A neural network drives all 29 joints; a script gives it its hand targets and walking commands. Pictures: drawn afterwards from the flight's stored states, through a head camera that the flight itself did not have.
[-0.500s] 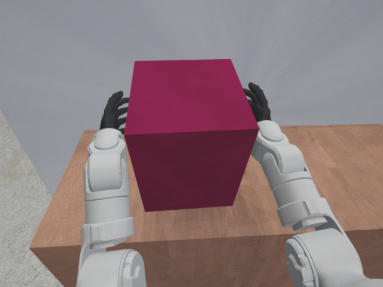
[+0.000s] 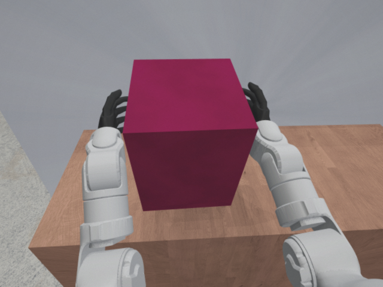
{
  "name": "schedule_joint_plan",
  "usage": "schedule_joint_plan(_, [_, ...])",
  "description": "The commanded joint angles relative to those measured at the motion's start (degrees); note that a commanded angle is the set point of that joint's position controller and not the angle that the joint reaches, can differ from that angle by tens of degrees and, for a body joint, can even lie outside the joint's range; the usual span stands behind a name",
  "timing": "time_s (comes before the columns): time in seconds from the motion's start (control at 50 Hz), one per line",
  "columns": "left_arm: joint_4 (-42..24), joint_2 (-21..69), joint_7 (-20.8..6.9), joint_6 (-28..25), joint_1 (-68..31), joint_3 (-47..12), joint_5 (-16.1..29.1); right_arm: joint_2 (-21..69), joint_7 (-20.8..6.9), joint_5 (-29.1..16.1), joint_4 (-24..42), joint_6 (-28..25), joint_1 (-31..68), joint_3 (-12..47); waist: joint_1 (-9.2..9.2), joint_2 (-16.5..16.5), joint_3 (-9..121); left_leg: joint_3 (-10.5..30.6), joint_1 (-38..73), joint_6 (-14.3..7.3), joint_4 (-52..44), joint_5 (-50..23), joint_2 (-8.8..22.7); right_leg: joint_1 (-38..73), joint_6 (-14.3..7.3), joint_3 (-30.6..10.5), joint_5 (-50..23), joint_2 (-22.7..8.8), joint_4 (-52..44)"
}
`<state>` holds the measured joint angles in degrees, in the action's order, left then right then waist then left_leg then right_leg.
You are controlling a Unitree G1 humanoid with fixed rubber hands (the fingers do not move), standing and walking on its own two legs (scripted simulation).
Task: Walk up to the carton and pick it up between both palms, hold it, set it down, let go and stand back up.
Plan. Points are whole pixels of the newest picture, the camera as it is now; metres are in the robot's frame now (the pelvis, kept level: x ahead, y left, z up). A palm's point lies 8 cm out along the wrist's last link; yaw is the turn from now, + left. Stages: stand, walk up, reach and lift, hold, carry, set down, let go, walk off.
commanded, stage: hold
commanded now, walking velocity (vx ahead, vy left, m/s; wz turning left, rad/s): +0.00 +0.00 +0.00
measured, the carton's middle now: (185, 137) +0.38 +0.01 +0.16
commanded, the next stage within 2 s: none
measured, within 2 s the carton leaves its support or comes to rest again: neither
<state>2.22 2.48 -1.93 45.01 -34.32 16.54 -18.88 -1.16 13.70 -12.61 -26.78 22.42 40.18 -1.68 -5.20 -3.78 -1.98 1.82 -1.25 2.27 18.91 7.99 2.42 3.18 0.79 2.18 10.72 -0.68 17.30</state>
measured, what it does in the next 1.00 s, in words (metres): stands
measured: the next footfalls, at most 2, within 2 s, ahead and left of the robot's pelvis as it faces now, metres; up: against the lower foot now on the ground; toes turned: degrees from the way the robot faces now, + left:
none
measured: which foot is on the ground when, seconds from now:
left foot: down 0.00-1.00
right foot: down 0.00-1.00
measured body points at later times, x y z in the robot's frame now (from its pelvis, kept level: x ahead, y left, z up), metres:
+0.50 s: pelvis -0.01 +0.00 +0.00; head -0.06 +0.03 +0.45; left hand +0.36 +0.15 +0.20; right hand +0.37 -0.14 +0.21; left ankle +0.04 +0.14 -0.75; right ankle +0.00 -0.12 -0.75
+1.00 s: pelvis +0.00 +0.00 +0.00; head -0.06 +0.03 +0.45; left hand +0.37 +0.15 +0.20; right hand +0.37 -0.14 +0.21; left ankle +0.04 +0.14 -0.75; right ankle +0.00 -0.12 -0.75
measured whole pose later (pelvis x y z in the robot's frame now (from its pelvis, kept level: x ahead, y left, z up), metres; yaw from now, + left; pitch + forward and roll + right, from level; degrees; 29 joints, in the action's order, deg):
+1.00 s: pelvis +0.00 +0.00 +0.00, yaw +0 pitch -10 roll -1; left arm 3.1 2.7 -1.9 44.5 -34.2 16.5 -19.2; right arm -1.9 13.8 -13.3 -27.9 21.8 40.3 -0.8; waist -4.8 -3.9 -2.3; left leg 1.4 -1.1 2.3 19.2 8.1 2.7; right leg 3.2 0.7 1.8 10.7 -0.5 17.5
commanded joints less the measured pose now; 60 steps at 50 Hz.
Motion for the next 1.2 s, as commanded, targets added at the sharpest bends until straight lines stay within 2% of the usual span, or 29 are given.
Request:
schedule_joint_plan(0.0, [-4.54,26.46,-8.37,-3.68,-39.72,-27.13,7.94,29.49,-6.57,-4.90,13.88,-3.46,45.31,21.22,-0.76,6.41,20.29,-4.88,9.18,-0.42,-1.57,-9.35,-5.04,-1.49,2.46,3.32,-7.87,4.07,-2.73])
schedule_joint_plan(0.12, [-6.59,28.99,-7.76,-4.46,-41.14,-29.36,8.97,30.24,-6.48,-5.40,18.25,-4.07,47.23,23.27,-1.16,5.14,21.22,-4.16,10.11,-0.33,-0.61,-13.02,-5.31,-1.20,2.74,3.77,-10.45,4.65,-2.65])
schedule_joint_plan(0.14, [-9.08,28.59,-7.51,-4.86,-41.68,-29.31,9.68,31.40,-6.64,-6.27,20.09,-4.57,47.69,24.11,0.03,5.26,24.87,-4.44,10.96,-0.48,0.27,-15.14,-5.20,-0.29,2.92,3.18,-12.50,4.48,-1.96])
schedule_joint_plan(0.16, [-4.48,26.64,-7.83,-3.97,-39.93,-27.44,8.24,30.16,-6.17,-5.26,18.25,-4.19,48.36,22.82,-0.07,4.96,20.75,-5.07,9.61,-0.85,-0.49,-10.78,-5.58,-1.63,2.91,3.22,-10.01,3.98,-3.36])
schedule_joint_plan(0.2, [-9.64,28.06,-7.52,-4.77,-42.14,-30.39,9.68,31.16,-6.58,-6.12,18.45,-4.63,46.07,23.70,-0.96,7.36,25.81,-4.15,11.81,0.02,0.22,-15.15,-5.26,-0.51,2.66,3.57,-12.78,4.29,-1.95])
schedule_joint_plan(0.22, [-9.43,28.36,-7.36,-4.64,-39.94,-29.91,9.02,30.67,-6.65,-5.40,16.18,-3.92,43.38,22.99,-0.96,6.48,23.74,-4.21,11.90,0.49,-0.69,-13.56,-4.72,-1.17,2.57,3.80,-10.45,4.75,-2.07])
schedule_joint_plan(0.26, [-8.17,27.42,-7.08,-4.48,-40.25,-29.78,9.20,30.21,-6.82,-6.29,20.54,-4.77,47.82,24.43,-0.25,5.77,25.86,-4.31,13.74,0.11,0.46,-16.11,-4.66,-1.30,2.43,3.71,-13.06,4.81,-2.32])
schedule_joint_plan(0.3, [-8.53,27.64,-7.45,-4.10,-37.72,-28.83,8.69,29.69,-6.47,-6.01,16.71,-4.17,43.02,22.78,-0.26,6.11,24.36,-4.33,12.56,0.07,0.19,-16.26,-5.11,0.06,2.58,3.12,-13.59,4.58,-2.50])
schedule_joint_plan(0.4, [-8.08,27.73,-7.67,-4.19,-41.16,-29.60,9.70,29.88,-6.46,-5.65,20.00,-4.99,47.78,23.26,-0.17,4.91,24.42,-4.56,10.42,-0.56,-0.61,-12.16,-5.01,-1.09,2.49,3.52,-9.34,4.70,-2.55])
schedule_joint_plan(0.5, [-5.04,28.05,-7.61,-4.29,-40.95,-27.05,8.23,31.00,-6.74,-4.07,15.19,-4.73,47.73,21.12,0.54,5.55,21.16,-5.42,8.77,-1.06,-1.85,-7.39,-5.16,-1.32,2.78,3.42,-5.80,3.97,-2.97])
schedule_joint_plan(0.54, [-4.70,28.38,-7.71,-4.45,-41.05,-28.22,9.00,30.25,-7.00,-3.67,16.17,-4.43,47.32,21.42,-0.90,3.75,23.73,-4.44,9.00,-1.00,-1.50,-8.52,-4.84,-1.22,2.87,3.67,-7.48,4.31,-2.44])
schedule_joint_plan(0.58, [-9.87,29.30,-7.21,-5.87,-45.87,-30.84,10.69,31.91,-6.82,-5.16,19.41,-6.04,49.60,22.89,-0.74,7.13,29.76,-4.66,11.51,-0.54,-0.12,-12.09,-5.29,-0.44,2.60,3.55,-10.86,4.27,-1.75])
schedule_joint_plan(0.64, [-7.41,28.38,-6.64,-5.96,-43.74,-29.38,10.54,31.38,-6.82,-5.38,18.05,-5.33,48.29,23.59,0.20,4.92,28.82,-4.75,11.53,-0.89,0.77,-14.55,-5.53,-0.55,2.90,3.24,-12.47,4.47,-2.05])
schedule_joint_plan(0.68, [-0.76,25.65,-7.43,-4.97,-42.48,-25.22,8.00,31.01,-6.77,-3.30,14.72,-4.95,49.14,21.24,1.05,3.34,20.86,-4.96,7.68,-2.86,-1.90,-4.49,-5.64,-3.55,3.09,2.58,-4.40,3.35,-3.78])
schedule_joint_plan(0.72, [1.26,25.43,-8.29,-4.07,-38.59,-23.06,6.23,30.19,-6.62,-3.49,12.31,-4.27,46.87,19.94,0.29,3.38,17.91,-5.21,7.35,-2.53,-2.60,-4.89,-5.25,-2.21,3.07,2.57,-5.70,3.44,-3.52])
schedule_joint_plan(0.78, [-3.19,27.08,-8.33,-4.74,-40.60,-26.17,7.97,32.17,-6.38,-4.87,14.04,-4.79,47.77,21.49,-0.01,2.97,22.29,-5.19,9.79,-2.06,-1.23,-10.83,-5.08,-0.20,2.90,2.99,-10.61,4.32,-2.79])
schedule_joint_plan(0.82, [-4.37,30.19,-8.37,-5.04,-42.25,-29.33,9.72,30.15,-6.49,-4.87,16.30,-5.58,49.23,20.45,-1.97,5.91,25.13,-4.24,11.34,-0.07,-0.48,-13.63,-4.99,-0.55,2.54,3.71,-11.85,4.57,-2.38])
schedule_joint_plan(0.84, [-6.38,28.18,-8.01,-4.97,-41.19,-28.87,9.58,30.78,-6.19,-5.81,17.68,-5.52,48.27,22.81,-0.09,5.93,26.57,-5.06,10.84,-0.59,0.19,-13.59,-5.44,0.12,2.75,3.32,-11.81,4.48,-2.67])
schedule_joint_plan(0.86, [-7.58,28.47,-7.52,-5.03,-43.16,-31.12,10.56,30.48,-6.34,-6.20,19.71,-5.68,49.57,22.69,-1.17,6.93,27.42,-4.42,11.75,0.02,0.69,-16.10,-5.42,0.19,2.66,3.69,-13.91,4.90,-2.01])
schedule_joint_plan(0.88, [-9.12,28.83,-7.01,-5.37,-42.45,-30.05,10.13,30.87,-6.35,-7.62,19.88,-5.76,49.66,24.36,-0.08,7.13,28.33,-4.13,13.00,0.09,1.51,-17.58,-5.56,-0.15,2.77,3.37,-14.46,5.02,-1.67])
schedule_joint_plan(0.9, [-7.83,29.06,-6.59,-5.26,-41.90,-30.67,10.19,30.41,-6.35,-6.98,18.24,-5.32,48.61,23.68,-0.36,7.93,27.15,-3.89,13.41,0.47,1.07,-15.44,-4.84,-0.81,2.09,3.23,-11.84,5.07,-2.21])
schedule_joint_plan(0.92, [-4.24,28.05,-6.65,-5.16,-40.89,-28.35,9.58,30.57,-6.56,-5.44,16.01,-4.70,47.63,23.14,0.74,5.56,24.34,-4.22,11.47,-0.28,0.24,-13.73,-4.80,-1.88,2.38,3.26,-11.16,4.80,-2.08])
schedule_joint_plan(0.94, [-7.90,27.30,-6.64,-5.39,-41.50,-27.81,8.88,30.64,-6.61,-5.60,16.43,-4.49,46.38,23.18,0.90,6.01,25.67,-4.49,10.91,-0.60,0.15,-13.44,-5.37,-1.22,2.82,3.15,-11.37,4.42,-2.07])
schedule_joint_plan(1.0, [-4.08,27.73,-7.49,-4.79,-43.23,-27.08,8.16,30.53,-6.84,-4.89,13.37,-4.41,47.35,20.89,-0.26,4.71,20.90,-4.68,8.12,-1.04,-2.02,-7.06,-5.19,-2.10,2.59,3.39,-5.24,4.38,-2.69])
schedule_joint_plan(1.04, [-4.37,27.68,-7.77,-4.23,-40.11,-27.02,8.84,30.59,-6.55,-5.52,16.75,-4.91,48.01,21.86,0.01,5.16,23.14,-5.32,9.78,-1.53,-0.99,-9.42,-5.26,-0.90,2.65,2.75,-8.17,4.24,-3.22])
schedule_joint_plan(1.08, [-9.59,28.27,-7.59,-4.83,-41.40,-30.42,10.15,31.25,-6.33,-6.39,18.49,-4.62,46.24,22.41,-1.27,7.20,26.30,-4.70,10.97,0.16,0.49,-13.78,-5.36,-0.55,2.50,3.12,-11.59,4.84,-2.05])
schedule_joint_plan(1.12, [-13.25,30.22,-6.67,-5.51,-42.82,-33.45,11.43,31.43,-6.49,-6.69,21.16,-5.41,47.35,24.91,-0.60,8.41,29.87,-4.35,14.61,0.95,1.74,-19.48,-4.80,0.41,2.22,3.37,-15.79,5.19,-1.25])
schedule_joint_plan(1.16, [-7.39,28.11,-6.37,-4.55,-39.22,-30.97,9.95,28.97,-6.35,-6.18,18.62,-4.36,45.92,23.54,-0.52,5.98,25.36,-3.22,12.06,0.33,0.24,-15.01,-4.89,-0.86,2.15,3.64,-11.14,5.16,-2.74])
schedule_joint_plan(1.18, [-11.19,29.08,-6.47,-5.12,-40.58,-32.03,11.15,29.76,-6.38,-6.39,21.28,-4.86,45.94,24.86,-0.98,5.78,27.33,-3.81,13.64,0.28,0.88,-16.80,-4.91,-1.43,2.82,3.70,-13.87,5.00,-1.69])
